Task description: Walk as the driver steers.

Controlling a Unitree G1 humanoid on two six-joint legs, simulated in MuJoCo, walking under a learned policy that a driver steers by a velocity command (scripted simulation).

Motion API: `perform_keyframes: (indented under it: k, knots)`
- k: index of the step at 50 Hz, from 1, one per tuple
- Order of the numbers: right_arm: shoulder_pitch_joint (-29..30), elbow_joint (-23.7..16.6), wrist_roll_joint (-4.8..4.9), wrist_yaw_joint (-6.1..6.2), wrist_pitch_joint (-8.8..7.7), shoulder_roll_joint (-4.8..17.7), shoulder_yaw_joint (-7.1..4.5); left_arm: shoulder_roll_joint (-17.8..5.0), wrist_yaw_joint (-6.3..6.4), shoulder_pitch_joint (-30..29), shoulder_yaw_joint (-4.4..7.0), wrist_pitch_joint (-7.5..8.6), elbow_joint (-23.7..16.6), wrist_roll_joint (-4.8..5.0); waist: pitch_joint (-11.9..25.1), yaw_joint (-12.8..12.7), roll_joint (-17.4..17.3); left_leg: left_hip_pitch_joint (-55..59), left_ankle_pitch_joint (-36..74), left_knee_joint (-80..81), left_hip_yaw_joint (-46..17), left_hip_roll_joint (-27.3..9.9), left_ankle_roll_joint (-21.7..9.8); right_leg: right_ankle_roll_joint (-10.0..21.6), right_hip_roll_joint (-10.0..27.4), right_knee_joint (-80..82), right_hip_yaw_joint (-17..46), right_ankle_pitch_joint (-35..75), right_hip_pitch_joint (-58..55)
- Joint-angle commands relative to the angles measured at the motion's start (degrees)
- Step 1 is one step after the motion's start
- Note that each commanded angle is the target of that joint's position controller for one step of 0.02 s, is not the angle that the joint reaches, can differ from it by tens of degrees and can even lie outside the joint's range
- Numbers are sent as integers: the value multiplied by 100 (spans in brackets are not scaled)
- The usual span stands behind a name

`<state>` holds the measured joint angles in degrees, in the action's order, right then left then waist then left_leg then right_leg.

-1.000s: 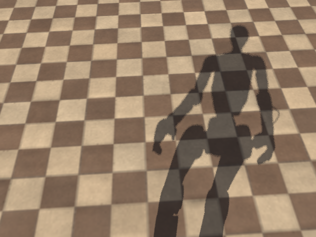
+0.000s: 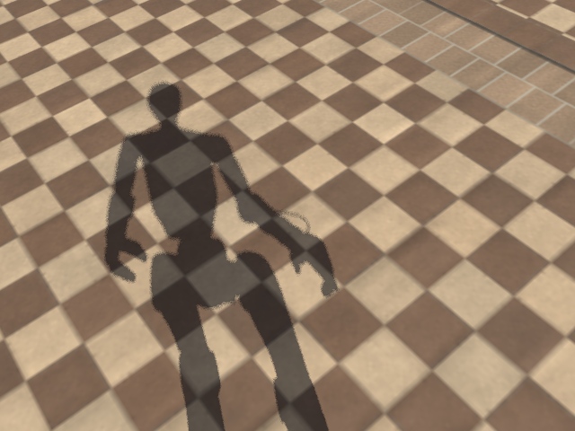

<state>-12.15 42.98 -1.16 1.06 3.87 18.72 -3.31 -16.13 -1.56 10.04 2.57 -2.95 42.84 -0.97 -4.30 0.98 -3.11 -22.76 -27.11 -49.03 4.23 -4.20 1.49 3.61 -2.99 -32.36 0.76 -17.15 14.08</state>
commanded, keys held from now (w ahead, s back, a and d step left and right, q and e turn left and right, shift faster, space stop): e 0.12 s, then no key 0.24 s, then w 0.42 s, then w+q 0.22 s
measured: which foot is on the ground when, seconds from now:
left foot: up 0.00-0.44, down 0.46-0.92, up 0.94-1.00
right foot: down 0.00-0.46, up 0.48-0.88, down 0.90-1.00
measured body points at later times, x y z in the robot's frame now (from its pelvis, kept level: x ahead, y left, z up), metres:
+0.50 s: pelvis +0.01 +0.01 +0.01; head +0.02 +0.02 +0.46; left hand +0.13 +0.26 -0.13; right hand +0.07 -0.27 -0.10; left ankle +0.01 +0.11 -0.73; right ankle +0.00 -0.09 -0.72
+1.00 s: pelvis +0.18 -0.07 +0.00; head +0.20 -0.08 +0.45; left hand +0.37 +0.16 -0.10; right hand +0.12 -0.32 -0.14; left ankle +0.06 +0.08 -0.66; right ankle +0.21 -0.16 -0.73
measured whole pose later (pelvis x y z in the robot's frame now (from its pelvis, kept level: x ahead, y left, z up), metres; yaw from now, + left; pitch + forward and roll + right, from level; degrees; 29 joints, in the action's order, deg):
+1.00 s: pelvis +0.18 -0.07 +0.00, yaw -6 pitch +1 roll +0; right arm -23.7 54.0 -0.3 -0.7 -2.4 14.5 -2.7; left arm -13.8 -0.4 6.8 1.4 3.9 46.5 -2.3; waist -2.3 3.1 -1.6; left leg -15.4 -22.0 -57.7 -2.2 -0.1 -4.6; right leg 3.3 -0.6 -28.4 -5.1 -11.7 17.7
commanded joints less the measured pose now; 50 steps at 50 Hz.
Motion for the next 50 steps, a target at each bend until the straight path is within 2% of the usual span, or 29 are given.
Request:
perform_keyframes:
  k: [1,2,3,6,12,18,20,21,22,23,24,25,26,27,28,30,32,35,38,40,42,43,44,45,46,47,48,49,50]
  knots:
    - [137,-475,99,31,-47,552,-142,-1095,119,-53,294,57,-293,13,100,-18,1029,-998,211,-1022,-633,98,14,889,1434,1648,1870,1821,-404]
    - [31,-411,10,8,-69,608,-172,-1007,160,-160,271,73,-330,49,210,1,1198,-980,444,-1109,-572,147,16,818,1233,1572,1714,2112,-570]
    - [-69,-345,-45,-20,-74,618,-180,-910,165,-119,240,86,-332,67,410,-4,1169,-911,543,-1243,-560,200,44,822,1139,1501,1639,2480,-723]
    - [31,-396,-5,-48,-45,491,-161,-983,137,201,277,131,-260,93,594,-96,864,-1019,615,-1161,-616,253,107,884,1169,1428,1823,2606,-1044]
    - [200,-398,27,-9,-17,388,-119,-900,184,517,225,156,-126,-2,579,-290,963,-779,416,-312,-604,297,63,994,1287,1470,2108,2259,-1136]
    - [146,-328,103,29,-63,284,-52,-877,198,336,155,154,19,-61,560,-230,945,334,230,782,-533,484,-157,899,1218,1333,2224,2362,-587]
    - [-56,-250,56,19,-124,235,-17,-908,200,441,163,114,158,-50,658,-167,912,867,234,1402,-370,618,-264,875,1072,1475,2402,508,-373]
    - [-233,-162,21,12,-171,124,21,-855,203,379,147,77,198,-32,535,-23,831,1351,502,2043,-266,667,-351,799,918,1504,2436,-632,27]
    - [-405,-74,-20,26,-238,19,62,-710,218,298,101,67,205,0,375,132,678,1980,756,2740,-316,627,-457,626,698,1416,2424,-1569,619]
    - [-607,-39,-78,75,-316,245,43,-443,227,227,27,112,128,12,262,214,80,2493,-55,3252,-1238,-96,-626,352,360,769,2085,-1972,1376]
    - [-907,2,-81,83,-367,830,-69,-265,216,96,-16,184,7,79,301,339,-842,2711,-1524,4089,-3029,-1263,-1089,108,-452,-642,884,-1614,2112]
    - [-1046,227,-115,41,-388,1126,-199,-656,227,-286,76,249,-80,-119,-369,397,-627,1927,-1982,4500,-3824,-1744,-1465,43,-389,-1428,687,-1170,2465]
    - [-811,244,-60,13,-435,857,-140,-745,185,-177,124,304,-45,-145,-608,110,-345,1661,-1889,4524,-3642,-1607,-1503,18,-119,-1810,825,-750,2434]
    - [-492,206,3,-21,-486,610,-85,-729,109,114,126,343,124,-123,-579,-119,-321,1696,-1451,4511,-3161,-1285,-1349,-69,20,-1962,714,-414,2337]
    - [-360,185,28,-44,-530,505,-66,-732,36,278,136,364,246,-146,-424,-189,-415,1811,-940,4497,-2702,-1024,-1229,-143,100,-2096,495,-178,2257]
    - [-547,300,45,-79,-640,355,-40,-581,-72,138,106,398,299,-193,-236,-83,-362,1994,-84,4464,-2137,-757,-1224,-246,243,-2243,177,187,2287]
    - [-895,487,46,-112,-718,346,-63,-405,-121,-241,51,417,201,-148,-231,76,-308,2244,476,4456,-1879,-705,-1287,-338,388,-2022,-10,427,2539]
    - [-1261,687,38,-125,-765,322,-76,-283,-141,-742,-7,444,72,-131,-215,284,-305,2404,1097,4390,-1624,-688,-1334,-454,492,-1382,-209,610,2569]
    - [-1478,833,11,-126,-793,362,-83,-212,-158,-1151,-55,477,-63,-111,-246,403,-356,2257,1718,4213,-1401,-704,-1326,-429,460,-647,-364,667,2164]
    - [-1549,897,5,-128,-806,401,-87,-239,-146,-1257,-62,497,-123,-104,-249,391,-392,2075,2390,3980,-1382,-762,-1309,-335,386,-297,-454,545,1708]
    - [-1455,922,12,-124,-800,502,-110,-315,-95,-993,-36,536,-105,-87,-153,164,-405,1841,3068,3657,-1507,-883,-1240,-195,267,-28,-467,451,1010]
    - [-1332,912,24,-122,-794,550,-119,-364,-54,-599,-4,569,5,-75,-44,-73,-362,1668,3467,3345,-1510,-862,-1154,-122,170,259,-452,507,403]
    - [-1223,910,59,-128,-793,529,-106,-476,16,112,61,632,242,-97,264,-438,-115,1365,3993,2554,-1292,-630,-1010,-21,75,685,-427,732,-648]
    - [-1133,821,101,-149,-819,385,-58,-840,117,1025,188,711,478,-191,900,-822,350,697,3591,1249,-962,-227,-839,159,654,879,200,382,-1982]
    - [-1248,502,227,-179,-834,-240,102,-1498,210,1793,343,716,512,-281,1788,-981,1641,-839,1095,-701,-380,536,-546,558,2432,1493,2538,-1334,-3391]
    - [-1309,582,129,-106,-755,148,-18,-1434,201,1658,330,667,569,-185,1634,-800,1477,-1256,-201,-1623,-710,650,-661,757,2851,2046,3685,-1719,-2689]
    - [-1184,634,86,-117,-710,269,-75,-995,177,1044,210,654,445,-135,904,-503,908,-1334,238,-1872,-958,293,-762,659,2601,2068,2958,-1825,-2006]
    - [-1082,670,91,-181,-711,128,-50,-635,155,593,126,687,365,-97,455,-334,762,-1244,676,-1737,-915,92,-752,564,2310,2218,2206,-1125,-1409]
    - [-1062,714,72,-217,-677,28,-53,-425,162,400,68,729,342,-89,279,-211,816,-1104,902,-1579,-852,-15,-718,421,2045,2335,1592,-486,-1097]
Next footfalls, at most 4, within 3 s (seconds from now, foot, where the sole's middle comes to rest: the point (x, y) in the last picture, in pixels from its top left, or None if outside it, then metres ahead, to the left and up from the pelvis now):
0.46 left None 0.04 0.10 -0.77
0.90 right None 0.25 -0.16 -0.77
1.42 left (316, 396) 0.55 0.01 -0.77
2.04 right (374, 347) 0.66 -0.13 -0.77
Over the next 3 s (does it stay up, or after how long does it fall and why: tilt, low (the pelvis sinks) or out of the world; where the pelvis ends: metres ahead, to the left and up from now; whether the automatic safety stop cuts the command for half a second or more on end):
stays up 0.53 -0.08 0.01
